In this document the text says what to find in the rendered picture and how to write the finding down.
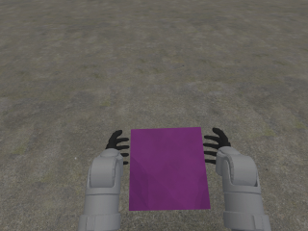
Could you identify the robot left forearm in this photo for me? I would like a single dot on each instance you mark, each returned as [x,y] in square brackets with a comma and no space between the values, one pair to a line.
[102,193]

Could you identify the robot right hand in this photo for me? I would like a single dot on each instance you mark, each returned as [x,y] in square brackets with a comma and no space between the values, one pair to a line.
[222,141]

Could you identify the robot right forearm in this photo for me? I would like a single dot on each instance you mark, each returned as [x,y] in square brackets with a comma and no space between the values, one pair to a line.
[244,210]

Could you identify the carton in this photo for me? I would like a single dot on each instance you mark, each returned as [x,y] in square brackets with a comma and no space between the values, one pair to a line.
[167,170]

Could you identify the robot left hand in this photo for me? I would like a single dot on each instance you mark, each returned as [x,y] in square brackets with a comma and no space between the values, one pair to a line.
[113,141]

